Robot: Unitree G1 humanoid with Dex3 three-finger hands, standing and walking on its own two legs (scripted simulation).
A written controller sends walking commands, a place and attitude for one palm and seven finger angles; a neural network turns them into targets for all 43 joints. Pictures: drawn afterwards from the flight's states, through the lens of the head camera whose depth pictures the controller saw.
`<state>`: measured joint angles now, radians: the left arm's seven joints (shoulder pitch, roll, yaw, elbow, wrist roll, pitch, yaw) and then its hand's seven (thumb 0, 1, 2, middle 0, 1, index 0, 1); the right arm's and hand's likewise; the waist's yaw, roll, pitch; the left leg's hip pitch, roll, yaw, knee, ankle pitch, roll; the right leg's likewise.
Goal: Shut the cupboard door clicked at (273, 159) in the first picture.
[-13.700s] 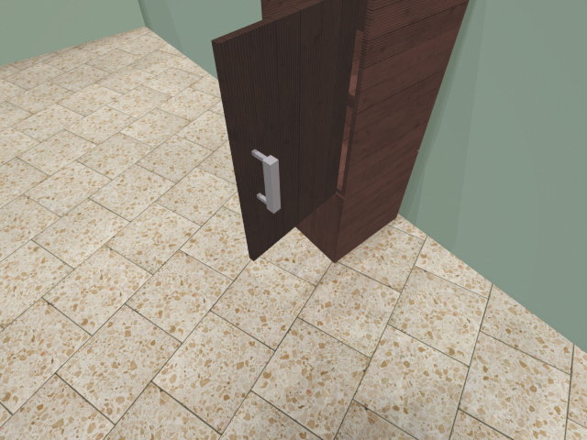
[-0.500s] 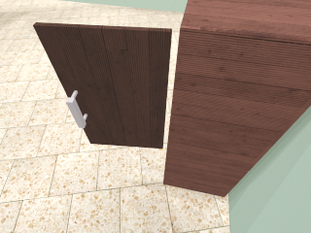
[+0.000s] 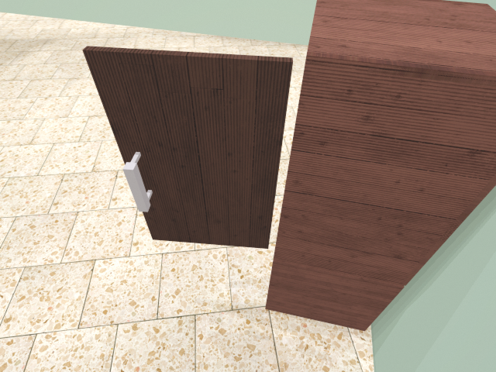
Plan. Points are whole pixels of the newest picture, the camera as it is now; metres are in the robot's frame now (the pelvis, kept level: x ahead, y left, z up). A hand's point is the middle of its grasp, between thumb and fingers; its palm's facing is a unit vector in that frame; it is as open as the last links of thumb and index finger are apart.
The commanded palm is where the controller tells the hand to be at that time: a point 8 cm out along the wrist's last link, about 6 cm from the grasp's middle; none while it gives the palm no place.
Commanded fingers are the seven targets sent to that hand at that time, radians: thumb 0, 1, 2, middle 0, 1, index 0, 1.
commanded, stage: look again from close up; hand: left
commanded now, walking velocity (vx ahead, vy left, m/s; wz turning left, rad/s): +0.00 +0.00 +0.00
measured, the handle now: (140, 182) +0.53 +0.29 -0.04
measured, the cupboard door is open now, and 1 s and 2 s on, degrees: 98 98 98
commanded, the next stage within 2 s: shuffle to correct the standing spot in 0.24 s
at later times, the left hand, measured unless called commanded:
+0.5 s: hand out of the picture -0.05 +0.20 -0.16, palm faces -0.01 -0.97 -0.24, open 7.4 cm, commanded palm none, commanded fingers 0.00 0.90 0.90 -0.20 -0.30 -0.20 -0.30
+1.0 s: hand out of the picture +0.10 +0.21 -0.16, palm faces -0.01 -0.98 -0.21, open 7.3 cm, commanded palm none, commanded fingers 0.00 0.90 0.90 -0.20 -0.30 -0.20 -0.30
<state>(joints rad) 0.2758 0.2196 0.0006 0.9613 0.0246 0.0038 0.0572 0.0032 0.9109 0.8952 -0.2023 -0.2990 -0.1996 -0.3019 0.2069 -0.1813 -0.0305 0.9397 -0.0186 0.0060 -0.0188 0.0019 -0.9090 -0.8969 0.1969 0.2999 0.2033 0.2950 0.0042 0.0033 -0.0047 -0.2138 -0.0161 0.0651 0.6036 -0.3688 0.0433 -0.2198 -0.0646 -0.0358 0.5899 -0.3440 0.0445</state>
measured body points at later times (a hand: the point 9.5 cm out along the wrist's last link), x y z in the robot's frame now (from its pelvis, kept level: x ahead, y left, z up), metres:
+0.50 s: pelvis -0.04 +0.01 +0.01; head -0.05 +0.01 +0.46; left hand -0.05 +0.25 -0.14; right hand -0.05 -0.24 -0.14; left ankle -0.03 +0.09 -0.73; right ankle -0.02 -0.15 -0.73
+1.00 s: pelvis +0.02 +0.05 +0.00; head +0.03 +0.03 +0.45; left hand +0.10 +0.26 -0.14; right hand -0.04 -0.16 -0.16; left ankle -0.03 +0.10 -0.71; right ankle +0.05 -0.08 -0.73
